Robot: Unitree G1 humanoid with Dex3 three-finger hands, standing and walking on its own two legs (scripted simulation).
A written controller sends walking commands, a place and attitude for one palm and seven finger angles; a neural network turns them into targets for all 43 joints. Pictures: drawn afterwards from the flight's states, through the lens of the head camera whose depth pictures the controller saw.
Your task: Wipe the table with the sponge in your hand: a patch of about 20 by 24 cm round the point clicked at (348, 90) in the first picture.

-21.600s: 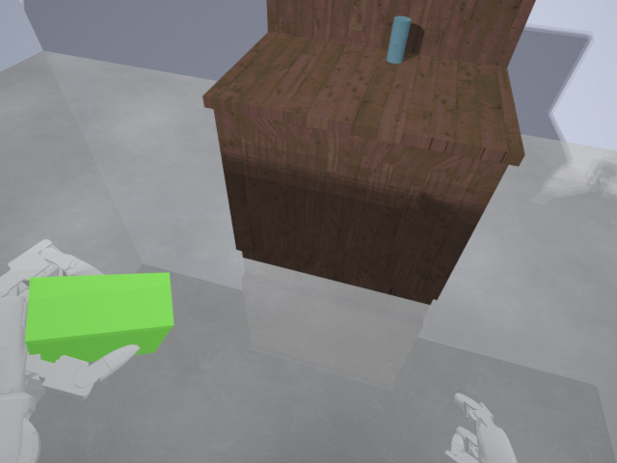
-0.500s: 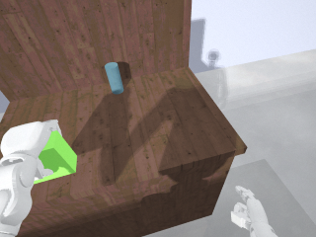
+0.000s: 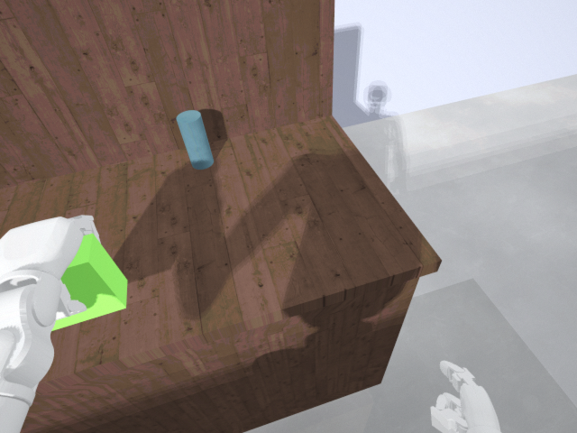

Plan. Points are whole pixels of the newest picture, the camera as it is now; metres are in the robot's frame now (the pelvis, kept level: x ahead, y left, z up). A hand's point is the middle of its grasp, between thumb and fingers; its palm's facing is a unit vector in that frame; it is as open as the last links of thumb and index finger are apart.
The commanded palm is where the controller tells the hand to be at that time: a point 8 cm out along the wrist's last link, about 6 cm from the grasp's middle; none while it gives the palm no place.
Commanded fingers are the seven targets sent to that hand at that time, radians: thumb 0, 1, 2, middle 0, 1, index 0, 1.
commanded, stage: move the sponge above the wiping area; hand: left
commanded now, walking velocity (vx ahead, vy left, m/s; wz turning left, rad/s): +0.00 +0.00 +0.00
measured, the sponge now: (76, 290) +0.25 +0.35 +0.07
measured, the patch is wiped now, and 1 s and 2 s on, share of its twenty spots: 0.00 0.00 0.00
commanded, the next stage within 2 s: lower the sponge onto the table in 1.24 s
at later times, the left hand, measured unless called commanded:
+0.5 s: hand (65, 270) +0.26 +0.34 +0.11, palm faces -0.03 -0.04 -1.00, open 9.7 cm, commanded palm +0.24 +0.34 +0.17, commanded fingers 0.00 0.10 1.30 -1.20 -1.60 -1.20 -1.60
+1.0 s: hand (60, 270) +0.26 +0.35 +0.12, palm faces -0.03 -0.03 -1.00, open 9.7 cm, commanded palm +0.24 +0.34 +0.18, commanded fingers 0.00 0.10 1.30 -1.20 -1.60 -1.20 -1.60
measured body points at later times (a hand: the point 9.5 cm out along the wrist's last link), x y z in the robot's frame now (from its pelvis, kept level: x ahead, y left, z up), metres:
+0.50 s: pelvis +0.01 +0.00 +0.00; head +0.01 -0.04 +0.45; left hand +0.26 +0.34 +0.16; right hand +0.23 -0.21 -0.10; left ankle +0.04 +0.12 -0.74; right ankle +0.00 -0.11 -0.74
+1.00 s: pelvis +0.02 +0.00 +0.00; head +0.02 -0.04 +0.45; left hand +0.25 +0.34 +0.17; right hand +0.23 -0.22 -0.10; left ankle +0.04 +0.12 -0.74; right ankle +0.00 -0.11 -0.74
